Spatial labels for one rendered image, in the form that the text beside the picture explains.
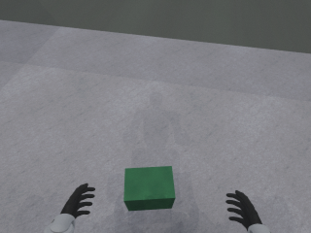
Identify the carton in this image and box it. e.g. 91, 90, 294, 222
123, 166, 176, 212

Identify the robot right forearm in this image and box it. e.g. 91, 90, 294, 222
247, 223, 272, 233

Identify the left robot hand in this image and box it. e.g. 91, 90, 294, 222
60, 183, 95, 218

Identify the right robot hand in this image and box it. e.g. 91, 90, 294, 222
225, 190, 262, 232

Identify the robot left forearm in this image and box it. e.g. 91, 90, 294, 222
44, 214, 76, 233

